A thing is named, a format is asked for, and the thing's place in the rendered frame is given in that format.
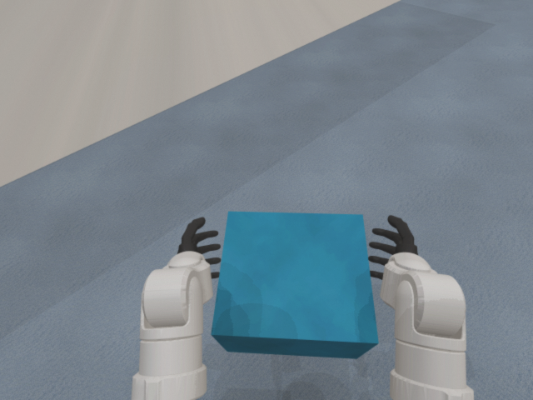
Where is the right robot forearm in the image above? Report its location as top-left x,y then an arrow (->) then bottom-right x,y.
380,252 -> 474,400

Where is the left robot hand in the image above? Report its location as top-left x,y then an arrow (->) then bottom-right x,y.
177,217 -> 221,278

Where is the left robot forearm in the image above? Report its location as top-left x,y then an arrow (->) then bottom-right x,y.
132,251 -> 213,400

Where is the right robot hand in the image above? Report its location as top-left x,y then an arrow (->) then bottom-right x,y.
368,215 -> 418,280

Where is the carton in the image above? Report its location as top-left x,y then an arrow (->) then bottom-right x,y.
211,212 -> 379,359

